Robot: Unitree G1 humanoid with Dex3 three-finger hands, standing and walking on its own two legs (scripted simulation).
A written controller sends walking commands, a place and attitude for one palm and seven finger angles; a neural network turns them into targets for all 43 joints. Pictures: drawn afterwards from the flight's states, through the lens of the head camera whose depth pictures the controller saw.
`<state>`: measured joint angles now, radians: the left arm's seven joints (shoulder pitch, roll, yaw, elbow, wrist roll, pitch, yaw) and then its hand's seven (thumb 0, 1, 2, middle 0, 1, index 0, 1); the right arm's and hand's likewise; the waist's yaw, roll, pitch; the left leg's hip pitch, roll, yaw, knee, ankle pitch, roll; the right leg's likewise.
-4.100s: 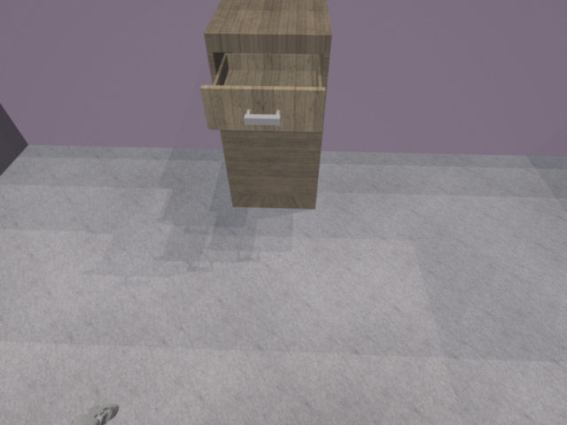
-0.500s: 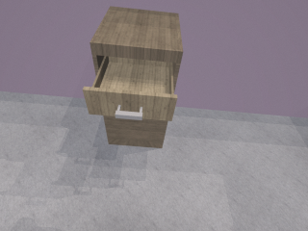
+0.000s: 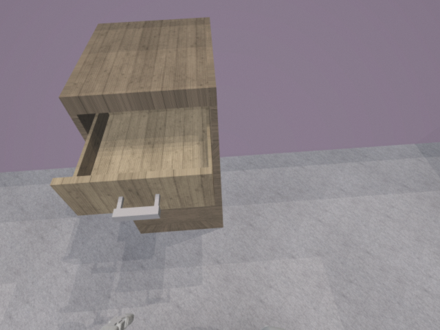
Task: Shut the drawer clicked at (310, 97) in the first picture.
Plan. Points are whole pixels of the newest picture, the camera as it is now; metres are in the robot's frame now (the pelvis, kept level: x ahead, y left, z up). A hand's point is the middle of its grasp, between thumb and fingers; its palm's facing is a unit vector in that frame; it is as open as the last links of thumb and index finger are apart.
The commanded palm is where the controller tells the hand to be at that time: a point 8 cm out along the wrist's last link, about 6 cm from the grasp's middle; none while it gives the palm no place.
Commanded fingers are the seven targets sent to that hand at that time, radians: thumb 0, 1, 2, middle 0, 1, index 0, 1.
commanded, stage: come to a stop and stand still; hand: left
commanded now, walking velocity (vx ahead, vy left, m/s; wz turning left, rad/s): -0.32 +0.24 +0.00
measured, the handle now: (138, 206) +0.39 +0.21 -0.07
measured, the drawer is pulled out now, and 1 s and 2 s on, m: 0.24 0.24 0.24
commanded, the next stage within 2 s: look again from close up in 1.82 s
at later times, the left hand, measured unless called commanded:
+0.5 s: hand out of the picture +0.02 +0.20 -0.17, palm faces +0.09 -0.98 -0.19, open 7.3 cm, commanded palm none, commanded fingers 0.00 0.90 0.90 -0.20 -0.30 -0.20 -0.30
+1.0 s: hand out of the picture -0.02 +0.12 -0.16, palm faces +0.05 -0.99 -0.15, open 7.4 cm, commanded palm none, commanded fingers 0.00 0.90 0.90 -0.20 -0.30 -0.20 -0.30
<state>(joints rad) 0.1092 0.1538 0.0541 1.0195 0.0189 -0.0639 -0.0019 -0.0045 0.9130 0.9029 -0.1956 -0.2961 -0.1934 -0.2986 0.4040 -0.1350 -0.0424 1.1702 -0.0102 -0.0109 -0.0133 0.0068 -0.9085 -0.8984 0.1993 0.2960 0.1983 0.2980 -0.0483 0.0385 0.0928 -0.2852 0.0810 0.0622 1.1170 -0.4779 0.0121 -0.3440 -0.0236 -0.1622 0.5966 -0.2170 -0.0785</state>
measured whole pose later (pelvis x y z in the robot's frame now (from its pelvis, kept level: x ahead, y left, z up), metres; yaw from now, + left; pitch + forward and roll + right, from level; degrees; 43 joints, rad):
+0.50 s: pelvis +0.02 +0.02 +0.01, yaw +0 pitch -1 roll +0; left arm 0.25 0.18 0.05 1.09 0.02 0.04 0.03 0.00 0.91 0.90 -0.20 -0.30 -0.19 -0.30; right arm 0.17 -0.15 -0.02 1.05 -0.02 0.01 -0.05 0.00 -0.93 -0.90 0.20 0.30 0.20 0.30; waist 0.04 -0.04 0.06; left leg -0.24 0.01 0.09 0.46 -0.19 0.03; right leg -0.31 -0.03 -0.06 0.70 -0.40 -0.01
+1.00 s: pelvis +0.00 -0.03 +0.02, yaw +1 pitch -3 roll +0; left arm 0.31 0.10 0.00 1.15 0.01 -0.01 0.03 0.00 0.91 0.90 -0.20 -0.30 -0.20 -0.30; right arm 0.32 -0.15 -0.01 1.19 -0.01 0.02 -0.03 0.00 -0.91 -0.90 0.20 0.30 0.20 0.30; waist -0.01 0.01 0.02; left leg -0.23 0.09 0.04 0.41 -0.13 -0.05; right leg -0.10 0.04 -0.08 0.41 -0.27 -0.06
